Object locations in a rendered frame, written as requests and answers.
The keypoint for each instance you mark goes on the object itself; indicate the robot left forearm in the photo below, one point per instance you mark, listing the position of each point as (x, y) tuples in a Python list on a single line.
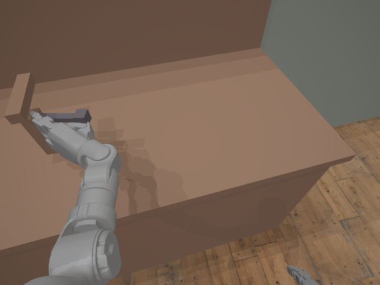
[(95, 206)]

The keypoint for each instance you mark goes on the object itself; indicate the right robot hand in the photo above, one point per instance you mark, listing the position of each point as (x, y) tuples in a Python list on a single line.
[(302, 277)]

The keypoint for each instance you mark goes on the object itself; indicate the counter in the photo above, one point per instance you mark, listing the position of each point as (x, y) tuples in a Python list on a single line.
[(216, 143)]

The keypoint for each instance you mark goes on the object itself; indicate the robot left upper arm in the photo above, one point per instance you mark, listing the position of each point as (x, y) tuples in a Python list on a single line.
[(87, 258)]

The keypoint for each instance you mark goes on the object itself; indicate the left robot hand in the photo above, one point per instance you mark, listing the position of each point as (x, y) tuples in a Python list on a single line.
[(65, 139)]

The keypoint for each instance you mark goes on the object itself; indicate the tap lever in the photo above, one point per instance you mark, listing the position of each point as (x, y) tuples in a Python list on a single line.
[(80, 116)]

